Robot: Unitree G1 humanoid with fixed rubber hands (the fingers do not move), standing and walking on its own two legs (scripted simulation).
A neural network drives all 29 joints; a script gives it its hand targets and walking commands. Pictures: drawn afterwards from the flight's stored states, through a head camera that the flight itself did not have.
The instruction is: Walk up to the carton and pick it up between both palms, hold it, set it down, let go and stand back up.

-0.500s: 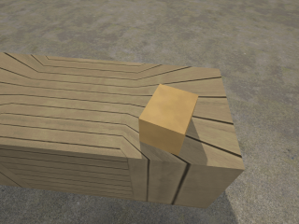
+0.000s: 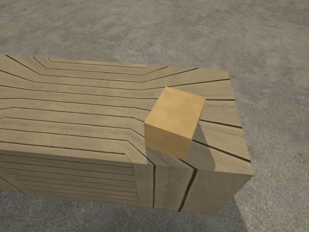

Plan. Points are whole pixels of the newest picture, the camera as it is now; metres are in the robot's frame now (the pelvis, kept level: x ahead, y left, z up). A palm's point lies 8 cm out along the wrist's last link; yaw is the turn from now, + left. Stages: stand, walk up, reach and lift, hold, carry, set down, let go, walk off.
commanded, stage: stand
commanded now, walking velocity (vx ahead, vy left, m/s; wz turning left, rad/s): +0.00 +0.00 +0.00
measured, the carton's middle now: (175, 122) +0.53 -0.06 -0.11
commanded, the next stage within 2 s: walk up in 1.46 s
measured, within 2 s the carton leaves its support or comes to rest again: neither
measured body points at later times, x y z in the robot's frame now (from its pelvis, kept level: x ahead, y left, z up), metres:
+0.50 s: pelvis +0.01 +0.00 +0.00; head +0.01 +0.00 +0.45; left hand +0.05 +0.24 -0.14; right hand +0.06 -0.25 -0.14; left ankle +0.02 +0.12 -0.73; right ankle +0.02 -0.13 -0.73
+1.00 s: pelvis +0.01 +0.00 +0.00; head +0.02 +0.00 +0.45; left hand +0.04 +0.24 -0.14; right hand +0.05 -0.24 -0.14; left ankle +0.02 +0.12 -0.73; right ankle +0.02 -0.13 -0.73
